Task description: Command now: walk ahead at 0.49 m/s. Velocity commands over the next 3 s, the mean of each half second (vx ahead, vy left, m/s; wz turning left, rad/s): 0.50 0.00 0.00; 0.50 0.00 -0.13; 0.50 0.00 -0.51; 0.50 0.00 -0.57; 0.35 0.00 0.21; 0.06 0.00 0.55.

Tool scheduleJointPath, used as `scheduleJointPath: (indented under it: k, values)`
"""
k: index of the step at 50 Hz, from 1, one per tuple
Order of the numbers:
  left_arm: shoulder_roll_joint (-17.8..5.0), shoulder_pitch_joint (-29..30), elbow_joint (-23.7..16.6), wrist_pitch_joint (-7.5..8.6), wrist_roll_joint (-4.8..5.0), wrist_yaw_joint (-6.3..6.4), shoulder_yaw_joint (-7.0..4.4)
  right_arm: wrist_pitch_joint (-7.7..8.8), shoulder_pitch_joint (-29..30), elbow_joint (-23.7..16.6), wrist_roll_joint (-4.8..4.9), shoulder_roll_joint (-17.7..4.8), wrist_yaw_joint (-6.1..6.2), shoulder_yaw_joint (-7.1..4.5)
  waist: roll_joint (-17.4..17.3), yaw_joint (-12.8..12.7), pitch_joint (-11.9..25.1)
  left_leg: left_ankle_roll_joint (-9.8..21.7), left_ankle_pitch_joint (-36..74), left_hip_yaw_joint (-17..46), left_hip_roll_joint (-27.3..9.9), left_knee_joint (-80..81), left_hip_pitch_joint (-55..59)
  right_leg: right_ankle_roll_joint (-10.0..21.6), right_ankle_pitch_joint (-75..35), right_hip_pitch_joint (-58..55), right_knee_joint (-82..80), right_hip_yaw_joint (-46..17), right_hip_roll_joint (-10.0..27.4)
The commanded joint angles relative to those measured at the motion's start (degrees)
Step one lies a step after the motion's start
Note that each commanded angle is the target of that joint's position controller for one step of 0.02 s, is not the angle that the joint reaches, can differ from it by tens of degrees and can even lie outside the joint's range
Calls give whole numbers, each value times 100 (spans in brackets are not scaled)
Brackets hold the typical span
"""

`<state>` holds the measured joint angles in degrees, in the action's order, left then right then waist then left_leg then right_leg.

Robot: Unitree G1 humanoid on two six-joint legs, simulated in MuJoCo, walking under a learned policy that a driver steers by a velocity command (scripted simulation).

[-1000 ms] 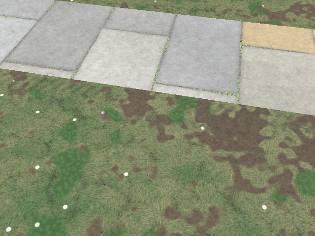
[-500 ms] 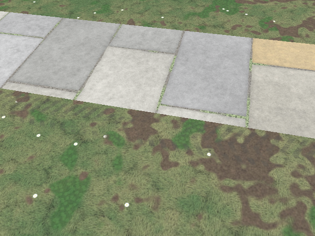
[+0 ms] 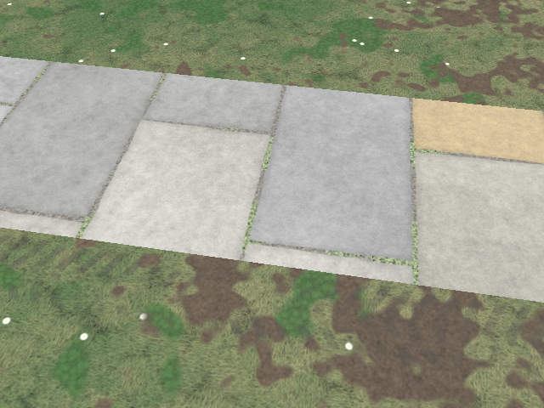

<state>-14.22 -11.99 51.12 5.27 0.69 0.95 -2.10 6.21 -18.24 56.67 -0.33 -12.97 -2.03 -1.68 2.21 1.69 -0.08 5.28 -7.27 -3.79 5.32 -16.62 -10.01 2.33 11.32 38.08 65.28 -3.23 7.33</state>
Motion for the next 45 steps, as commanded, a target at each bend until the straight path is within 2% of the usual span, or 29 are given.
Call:
scheduleJointPath:
  k: [1,5,8,10,12,13,14,15,16,17,18,19,20,21,23,26,28,32,36,39,40,41,42,43,44,45]
  values:
    - [-264,-201,-240,-18,-73,39,-78,105,234,-312,6,-752,111,-118,-434,-270,-320,978,403,1175,-1591,1182,-633,-154,-928,104,-802,-6,239]
    - [-166,738,-487,51,-18,-36,-38,28,-234,-215,99,-913,200,-144,-432,71,-313,726,487,913,-1512,1086,-104,-200,-1760,-70,-2472,212,-21]
    - [-188,1240,-650,67,42,-133,-14,-34,-546,-89,148,-967,206,-164,-486,264,-419,696,332,942,-1686,901,423,-204,-1610,-90,-3058,268,-139]
    - [-249,1435,-772,102,57,-212,-16,-94,-653,-25,154,-971,216,-181,-512,277,-473,646,341,1024,-1874,674,838,-93,-1239,-48,-3340,243,-186]
    - [-376,1300,-805,153,58,-270,-56,-155,-600,-16,157,-1039,229,-216,-591,125,-389,555,645,1103,-2010,357,1091,68,-770,-381,-3576,294,-282]
    - [-483,985,-742,177,53,-278,-111,-187,-486,-40,153,-1080,231,-225,-653,-88,-222,478,1323,1045,-1969,-6,1100,165,-605,-889,-3693,420,-424]
    - [-687,247,-521,191,43,-261,-235,-219,-383,-74,126,-1010,229,-195,-605,-468,201,347,2267,812,-1695,-884,990,309,-563,-1864,-3818,571,-620]
    - [-1103,-928,-226,203,7,-216,-392,-217,-328,-196,43,-785,226,-97,-296,-911,1038,144,2064,486,-1344,-2451,160,633,-711,-3563,-3653,1,-105]
    - [-1770,-1691,-74,153,-83,-204,-558,-91,-921,-299,22,-115,171,109,1146,-815,1877,-323,-147,65,-366,-4807,-2288,1536,-96,-5909,-3993,-2497,1332]
    - [-1310,-1776,-48,147,-71,-227,-429,71,-926,-204,118,-333,141,77,1269,-852,2245,-265,-2402,958,-249,-5747,-3122,1740,375,-6159,-4779,-3954,1627]
    - [-954,-1238,-140,159,-39,-226,-308,154,-388,-357,271,-888,119,-70,859,-743,1369,-134,-2070,1059,-618,-6079,-3607,1400,387,-5446,-4820,-3143,1437]
    - [-743,-661,-282,146,-30,-225,-232,164,-4,-461,279,-930,140,-86,440,-569,883,-97,-1498,887,-950,-5897,-3489,1202,-45,-4595,-4921,-2283,1204]
    - [-560,-274,-342,137,-47,-255,-170,127,193,-488,199,-850,177,-108,118,-406,499,-129,-1091,791,-1143,-5517,-3260,1102,-445,-3830,-5147,-1710,946]
    - [-423,-105,-343,150,-81,-280,-126,44,148,-481,142,-770,205,-142,183,-216,313,-152,-814,806,-1312,-5167,-2905,988,-678,-3326,-5355,-1275,716]
    - [-412,-205,-212,175,-98,-306,-129,-106,-60,-414,121,-504,218,-125,242,-61,197,-228,-556,711,-1339,-4910,-2549,1021,-1124,-2885,-5609,-843,523]
    - [-634,-527,-22,183,-103,-229,-191,-171,354,-589,76,-512,243,-161,92,-68,-24,-356,41,686,-1375,-4255,-3033,1092,-1789,-2965,-5759,-494,512]
    - [-648,-704,59,138,-87,-162,-188,-158,806,-742,55,-470,233,-166,85,-165,-106,-412,563,661,-1363,-3577,-3256,1035,-1859,-3115,-5806,-332,476]
    - [-737,-1014,198,94,-32,-86,-194,-113,1625,-960,91,-363,165,-124,116,-411,-291,-410,1374,461,-1165,-2263,-3011,889,-1475,-3246,-5927,-41,359]
    - [-770,-1381,426,13,10,-58,-222,-71,2229,-1181,142,-380,58,-95,122,-583,-527,-318,1191,437,-1061,-1642,-3153,876,-1380,-3925,-5747,-60,608]
    - [-817,-1405,504,-68,44,-17,-264,7,2347,-1322,144,-482,-35,-121,144,-467,-533,-155,642,463,-970,-1320,-2909,795,-1786,-4278,-5353,-232,803]
    - [-868,-1326,489,-94,48,-10,-283,35,2155,-1292,142,-570,-43,-159,209,-332,-418,-109,440,404,-865,-1236,-2504,750,-2184,-4276,-5143,-281,800]
    - [-934,-1179,447,-119,44,-9,-299,63,1739,-1193,138,-716,-30,-235,292,-75,-166,-40,307,261,-678,-1160,-1787,687,-3003,-4179,-4702,-257,708]
    - [-849,-1049,394,-142,14,-17,-261,76,832,-915,134,-965,13,-378,233,362,369,86,377,161,-544,-1113,-521,550,-3547,-3850,-3741,-87,394]
    - [-645,-986,235,-134,-61,-30,-167,81,-301,-679,50,-1393,82,-513,-177,764,1254,414,449,1018,-1390,-1331,1363,339,-2432,-2679,-2069,158,4]
    - [185,-1791,230,-27,-23,-76,51,33,-832,-542,-12,-1827,85,-613,-1669,455,2163,1234,-495,3589,-2879,-838,3512,-72,967,-338,127,345,-1002]
    - [-280,-1636,325,83,116,-85,-55,31,-790,-582,9,-1290,90,-463,-1517,586,2303,1165,-990,4409,-2946,-229,3332,-12,2122,186,982,-553,-909]
